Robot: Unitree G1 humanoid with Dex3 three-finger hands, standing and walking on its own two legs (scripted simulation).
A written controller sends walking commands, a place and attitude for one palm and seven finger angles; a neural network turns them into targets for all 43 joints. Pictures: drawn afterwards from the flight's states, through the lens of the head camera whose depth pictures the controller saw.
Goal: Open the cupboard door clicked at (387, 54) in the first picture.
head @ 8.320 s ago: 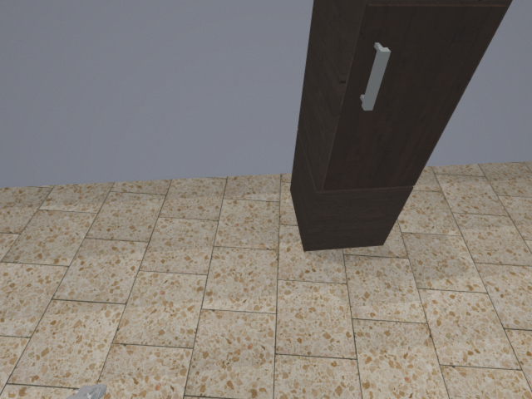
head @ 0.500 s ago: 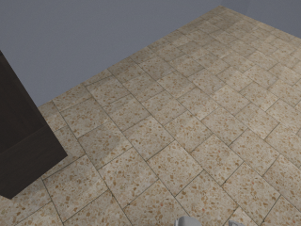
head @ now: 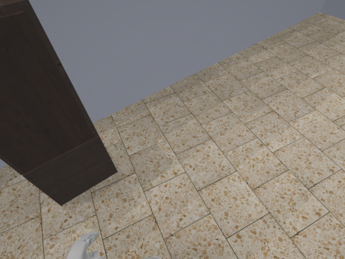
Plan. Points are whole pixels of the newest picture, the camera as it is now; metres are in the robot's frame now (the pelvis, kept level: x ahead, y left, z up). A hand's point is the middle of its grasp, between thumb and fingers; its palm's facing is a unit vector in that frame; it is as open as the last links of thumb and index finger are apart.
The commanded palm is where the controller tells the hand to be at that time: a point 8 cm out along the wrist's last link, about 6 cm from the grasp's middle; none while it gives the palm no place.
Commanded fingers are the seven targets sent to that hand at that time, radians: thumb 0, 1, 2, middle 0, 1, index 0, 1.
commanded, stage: turn to face it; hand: left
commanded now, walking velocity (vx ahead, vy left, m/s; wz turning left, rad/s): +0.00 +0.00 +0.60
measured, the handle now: out of the picture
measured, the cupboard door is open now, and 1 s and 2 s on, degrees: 0 0 0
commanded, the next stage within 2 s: take the last steps up to it in 0.98 s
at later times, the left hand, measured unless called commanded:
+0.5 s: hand out of the picture -0.09 +0.25 -0.19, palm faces +0.40 -0.88 -0.26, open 7.4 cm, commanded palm none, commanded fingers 0.00 0.90 0.90 -0.20 -0.30 -0.20 -0.30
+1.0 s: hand out of the picture -0.01 +0.24 -0.14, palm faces +0.48 -0.84 -0.27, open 7.4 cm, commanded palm none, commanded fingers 0.00 0.90 0.90 -0.20 -0.30 -0.20 -0.30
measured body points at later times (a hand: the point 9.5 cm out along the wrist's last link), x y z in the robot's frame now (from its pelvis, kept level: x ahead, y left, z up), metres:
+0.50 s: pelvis -0.02 +0.04 -0.01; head +0.01 +0.08 +0.43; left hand -0.11 +0.29 -0.17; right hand +0.20 -0.16 -0.13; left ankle -0.05 +0.13 -0.74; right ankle -0.02 -0.11 -0.71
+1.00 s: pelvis -0.02 +0.01 +0.00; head +0.00 -0.01 +0.45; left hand -0.03 +0.28 -0.12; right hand +0.10 -0.19 -0.17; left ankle -0.05 +0.13 -0.73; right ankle +0.02 -0.08 -0.74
